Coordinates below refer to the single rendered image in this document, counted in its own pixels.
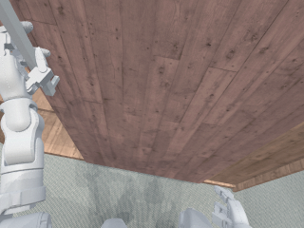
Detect robot thigh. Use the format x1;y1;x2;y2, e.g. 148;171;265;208
178;209;213;228
101;218;127;228

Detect left robot upper arm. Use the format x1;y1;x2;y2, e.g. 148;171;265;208
0;211;53;228

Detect robot left hand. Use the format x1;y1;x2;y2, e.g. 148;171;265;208
0;21;54;102

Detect left robot thigh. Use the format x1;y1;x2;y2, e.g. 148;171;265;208
101;218;127;228

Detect handle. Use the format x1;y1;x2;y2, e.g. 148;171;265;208
0;0;60;96

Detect right robot thigh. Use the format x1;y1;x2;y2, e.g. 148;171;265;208
178;209;213;228

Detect robot left forearm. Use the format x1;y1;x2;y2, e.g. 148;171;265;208
0;98;47;223

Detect wardrobe door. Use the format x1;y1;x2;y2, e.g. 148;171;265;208
208;122;304;185
0;0;304;184

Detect robot right hand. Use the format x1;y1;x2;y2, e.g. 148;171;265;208
212;185;249;228

